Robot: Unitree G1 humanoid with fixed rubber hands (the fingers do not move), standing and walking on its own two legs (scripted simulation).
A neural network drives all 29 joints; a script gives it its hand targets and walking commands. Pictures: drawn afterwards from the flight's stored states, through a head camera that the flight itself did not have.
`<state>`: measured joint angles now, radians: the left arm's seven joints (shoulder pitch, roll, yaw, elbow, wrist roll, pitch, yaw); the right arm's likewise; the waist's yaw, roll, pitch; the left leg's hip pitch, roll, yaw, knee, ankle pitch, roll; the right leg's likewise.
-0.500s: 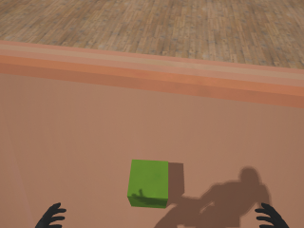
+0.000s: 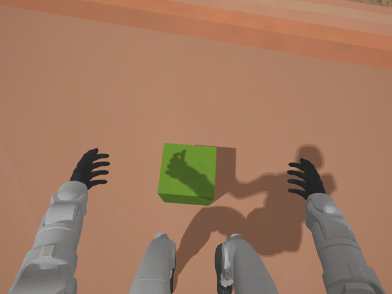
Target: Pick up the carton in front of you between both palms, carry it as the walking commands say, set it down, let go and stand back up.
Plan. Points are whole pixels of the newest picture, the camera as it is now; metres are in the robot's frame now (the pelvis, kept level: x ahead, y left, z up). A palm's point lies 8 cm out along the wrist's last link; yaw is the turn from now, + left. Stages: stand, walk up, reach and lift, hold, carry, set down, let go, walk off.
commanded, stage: reach and lift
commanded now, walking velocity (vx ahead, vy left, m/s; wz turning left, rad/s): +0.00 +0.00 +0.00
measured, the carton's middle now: (188, 176) +0.46 +0.04 -0.58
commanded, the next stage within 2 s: none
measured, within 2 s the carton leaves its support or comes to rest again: neither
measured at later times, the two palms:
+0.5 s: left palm (118, 129) +0.49 +0.22 -0.16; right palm (258, 140) +0.46 -0.15 -0.16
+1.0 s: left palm (136, 164) +0.46 +0.23 -0.41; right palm (241, 169) +0.44 -0.16 -0.41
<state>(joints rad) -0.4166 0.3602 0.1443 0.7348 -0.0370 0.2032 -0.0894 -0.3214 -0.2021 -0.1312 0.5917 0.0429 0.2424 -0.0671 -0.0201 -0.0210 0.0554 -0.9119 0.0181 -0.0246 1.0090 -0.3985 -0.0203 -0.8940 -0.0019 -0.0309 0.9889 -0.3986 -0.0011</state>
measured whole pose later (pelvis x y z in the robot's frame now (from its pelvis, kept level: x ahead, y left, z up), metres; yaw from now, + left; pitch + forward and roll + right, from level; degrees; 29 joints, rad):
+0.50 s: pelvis -0.04 +0.02 -0.06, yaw -1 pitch +43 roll -2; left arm -1.24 0.35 0.32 1.04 0.06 0.13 -0.07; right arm -1.11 -0.12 -0.36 0.81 -0.04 0.17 -0.12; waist -0.02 -0.03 0.01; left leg -1.57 0.00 0.00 1.14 -0.31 0.02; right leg -1.56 -0.01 0.00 1.12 -0.30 0.03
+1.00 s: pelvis -0.06 +0.00 -0.25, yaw -2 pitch +47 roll -3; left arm -1.26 0.42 0.13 1.01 -0.16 0.08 0.02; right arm -1.15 -0.21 -0.19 0.84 0.15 0.10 -0.18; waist 0.00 -0.02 0.09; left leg -2.19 -0.01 -0.05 1.89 -0.52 -0.01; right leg -2.16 0.03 0.00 1.87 -0.53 0.04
